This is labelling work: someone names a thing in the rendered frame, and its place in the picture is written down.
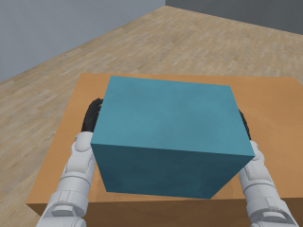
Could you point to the left robot forearm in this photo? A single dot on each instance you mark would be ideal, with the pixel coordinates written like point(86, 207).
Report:
point(71, 196)

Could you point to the carton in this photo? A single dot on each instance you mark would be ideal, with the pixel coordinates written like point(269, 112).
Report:
point(169, 138)

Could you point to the robot right hand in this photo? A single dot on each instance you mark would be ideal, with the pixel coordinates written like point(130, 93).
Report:
point(245, 125)

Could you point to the right robot forearm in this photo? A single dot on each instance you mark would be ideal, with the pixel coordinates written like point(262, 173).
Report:
point(263, 202)

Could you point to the robot left upper arm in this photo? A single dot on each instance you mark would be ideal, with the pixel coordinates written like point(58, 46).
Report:
point(62, 222)

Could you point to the robot left hand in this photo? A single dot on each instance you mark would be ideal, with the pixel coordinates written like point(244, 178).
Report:
point(91, 116)

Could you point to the pedestal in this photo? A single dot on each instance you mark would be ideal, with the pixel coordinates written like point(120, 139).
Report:
point(273, 110)

